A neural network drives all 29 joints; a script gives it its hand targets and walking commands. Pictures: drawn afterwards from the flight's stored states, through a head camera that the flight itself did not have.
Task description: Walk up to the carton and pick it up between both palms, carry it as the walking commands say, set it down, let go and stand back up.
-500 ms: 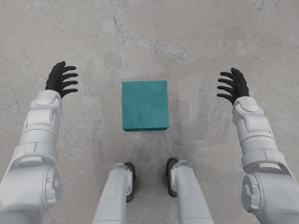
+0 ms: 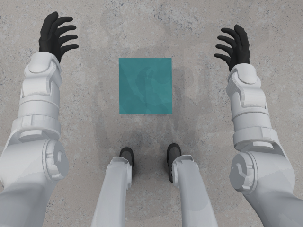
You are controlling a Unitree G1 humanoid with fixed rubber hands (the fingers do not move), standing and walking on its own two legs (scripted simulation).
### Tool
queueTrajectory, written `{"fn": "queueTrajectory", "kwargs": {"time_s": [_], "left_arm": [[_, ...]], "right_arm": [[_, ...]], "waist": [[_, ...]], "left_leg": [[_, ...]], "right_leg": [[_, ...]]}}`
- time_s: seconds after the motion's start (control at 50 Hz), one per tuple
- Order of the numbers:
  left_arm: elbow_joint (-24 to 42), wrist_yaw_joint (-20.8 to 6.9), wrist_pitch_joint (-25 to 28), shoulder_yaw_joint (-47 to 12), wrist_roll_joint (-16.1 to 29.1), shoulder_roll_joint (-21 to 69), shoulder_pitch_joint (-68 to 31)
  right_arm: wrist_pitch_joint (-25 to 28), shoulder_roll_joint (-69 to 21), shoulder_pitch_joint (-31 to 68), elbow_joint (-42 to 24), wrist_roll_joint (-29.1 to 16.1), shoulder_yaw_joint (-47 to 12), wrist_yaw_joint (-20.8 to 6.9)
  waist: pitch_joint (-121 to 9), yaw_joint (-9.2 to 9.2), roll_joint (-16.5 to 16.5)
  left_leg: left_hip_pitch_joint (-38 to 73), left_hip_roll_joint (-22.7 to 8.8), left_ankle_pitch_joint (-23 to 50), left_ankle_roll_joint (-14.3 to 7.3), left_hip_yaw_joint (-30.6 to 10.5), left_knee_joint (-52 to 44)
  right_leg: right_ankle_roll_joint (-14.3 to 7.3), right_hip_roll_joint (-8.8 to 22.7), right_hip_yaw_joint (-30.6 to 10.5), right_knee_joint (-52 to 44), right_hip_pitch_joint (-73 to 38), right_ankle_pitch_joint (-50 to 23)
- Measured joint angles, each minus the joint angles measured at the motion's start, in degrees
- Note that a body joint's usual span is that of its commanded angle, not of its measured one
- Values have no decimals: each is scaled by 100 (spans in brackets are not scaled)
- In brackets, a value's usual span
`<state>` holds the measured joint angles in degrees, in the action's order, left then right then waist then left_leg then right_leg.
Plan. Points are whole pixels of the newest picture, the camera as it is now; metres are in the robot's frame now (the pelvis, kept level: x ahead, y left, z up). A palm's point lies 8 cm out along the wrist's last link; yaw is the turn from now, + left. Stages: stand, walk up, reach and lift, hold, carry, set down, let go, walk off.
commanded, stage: reach and lift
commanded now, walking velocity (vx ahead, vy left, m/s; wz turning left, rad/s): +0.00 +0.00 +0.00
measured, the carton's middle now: (145, 88) +0.49 +0.02 -0.57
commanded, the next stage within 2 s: none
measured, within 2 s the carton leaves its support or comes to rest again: neither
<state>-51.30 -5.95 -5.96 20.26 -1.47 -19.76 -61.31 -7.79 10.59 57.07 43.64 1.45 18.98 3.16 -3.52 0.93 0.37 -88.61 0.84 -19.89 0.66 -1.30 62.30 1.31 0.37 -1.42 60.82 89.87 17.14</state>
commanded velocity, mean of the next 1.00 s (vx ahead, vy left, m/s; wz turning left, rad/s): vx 0.00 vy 0.00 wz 0.00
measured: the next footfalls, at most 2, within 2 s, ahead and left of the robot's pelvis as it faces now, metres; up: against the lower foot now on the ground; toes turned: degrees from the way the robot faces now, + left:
none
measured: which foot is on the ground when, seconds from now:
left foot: down 0.00-1.00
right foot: down 0.00-1.00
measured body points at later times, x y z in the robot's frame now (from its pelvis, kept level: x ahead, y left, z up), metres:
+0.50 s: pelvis -0.03 +0.00 -0.13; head +0.31 +0.01 +0.16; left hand +0.51 +0.23 -0.27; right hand +0.50 -0.20 -0.27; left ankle +0.05 +0.12 -0.62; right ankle +0.07 -0.13 -0.62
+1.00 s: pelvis -0.05 +0.00 -0.24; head +0.31 +0.01 +0.01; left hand +0.51 +0.22 -0.41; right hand +0.50 -0.19 -0.41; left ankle +0.05 +0.12 -0.62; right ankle +0.07 -0.13 -0.62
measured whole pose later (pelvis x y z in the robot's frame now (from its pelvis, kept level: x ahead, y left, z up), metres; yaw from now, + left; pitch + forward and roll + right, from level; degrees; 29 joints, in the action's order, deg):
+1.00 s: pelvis -0.05 +0.00 -0.24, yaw -1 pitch +43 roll -1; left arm -62.8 2.0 -4.8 7.8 9.1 -25.5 -80.6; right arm -5.1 18.4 77.2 58.6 -9.4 11.8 7.3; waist 12.2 0.5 0.7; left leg -128.4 2.2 -32.6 1.6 -2.4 117.8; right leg 2.7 -1.4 -1.6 115.2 129.2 29.3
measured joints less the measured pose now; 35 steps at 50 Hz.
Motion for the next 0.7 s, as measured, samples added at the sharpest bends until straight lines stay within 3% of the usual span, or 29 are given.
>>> {"fn": "queueTrajectory", "kwargs": {"time_s": [0.12, 0.26, 0.5, 0.7], "left_arm": [[-203, -23, 24, 28, -46, -10, -92], [-499, 74, -6, -78, -5, -91, -473], [-219, 387, -197, -649, 560, -402, -833], [-625, 538, -170, -865, 805, -514, -1370]], "right_arm": [[30, 17, 81, 207, 31, 78, -35], [30, 37, 529, 594, 15, 131, 54], [-139, 406, 872, 323, -639, -316, 272], [-96, 595, 1437, 764, -843, -525, 351]], "waist": [[-185, -19, 4], [-262, -13, 18], [220, 7, 25], [648, -17, 10]], "left_leg": [[-451, 10, -133, 12, -28, 401], [-1382, 34, -482, 43, -72, 1508], [-2712, 82, -896, 83, -122, 3261], [-3353, 109, -1052, 85, -101, 4250]], "right_leg": [[13, -27, -10, 384, 440, 129], [17, -60, 2, 1470, 1362, 468], [55, -132, 0, 3180, 2683, 850], [101, -171, -34, 4157, 3329, 989]]}}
